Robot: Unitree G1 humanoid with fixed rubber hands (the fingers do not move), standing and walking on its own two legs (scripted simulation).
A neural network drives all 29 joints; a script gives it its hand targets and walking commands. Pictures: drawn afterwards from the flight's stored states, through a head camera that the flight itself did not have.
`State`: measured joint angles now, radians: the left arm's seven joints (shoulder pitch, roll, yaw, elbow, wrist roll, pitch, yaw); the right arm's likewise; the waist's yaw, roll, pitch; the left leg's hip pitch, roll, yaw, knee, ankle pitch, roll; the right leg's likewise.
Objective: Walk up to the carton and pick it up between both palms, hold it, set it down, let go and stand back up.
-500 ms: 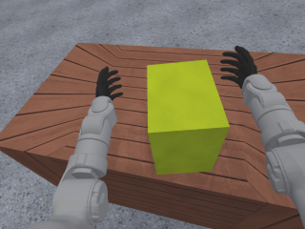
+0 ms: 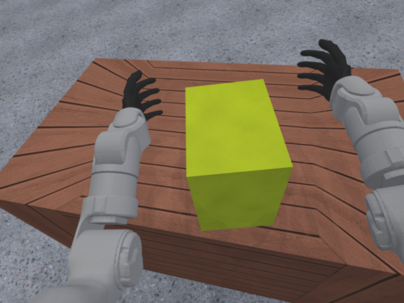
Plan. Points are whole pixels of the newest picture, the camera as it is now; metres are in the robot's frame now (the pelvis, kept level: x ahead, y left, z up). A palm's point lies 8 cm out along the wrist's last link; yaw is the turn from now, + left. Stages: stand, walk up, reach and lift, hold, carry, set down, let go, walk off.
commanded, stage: set down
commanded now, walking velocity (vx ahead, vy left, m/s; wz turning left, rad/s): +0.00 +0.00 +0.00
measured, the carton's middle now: (230, 158) +0.45 +0.06 -0.01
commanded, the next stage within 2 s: none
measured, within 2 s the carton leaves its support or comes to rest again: neither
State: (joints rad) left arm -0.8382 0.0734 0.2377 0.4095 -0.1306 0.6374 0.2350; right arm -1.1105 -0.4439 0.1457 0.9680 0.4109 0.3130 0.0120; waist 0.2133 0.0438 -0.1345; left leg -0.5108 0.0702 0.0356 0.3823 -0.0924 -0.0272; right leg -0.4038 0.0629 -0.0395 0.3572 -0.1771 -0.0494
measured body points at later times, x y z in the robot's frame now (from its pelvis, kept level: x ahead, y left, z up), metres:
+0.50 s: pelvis -0.01 -0.01 +0.00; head +0.03 +0.00 +0.45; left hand +0.33 +0.25 +0.11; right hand +0.44 -0.12 +0.11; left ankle +0.04 +0.14 -0.74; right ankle -0.01 -0.09 -0.74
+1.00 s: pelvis +0.01 -0.01 +0.00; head +0.03 +0.00 +0.45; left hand +0.30 +0.22 +0.08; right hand +0.38 -0.15 +0.05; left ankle +0.04 +0.14 -0.74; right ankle -0.01 -0.09 -0.74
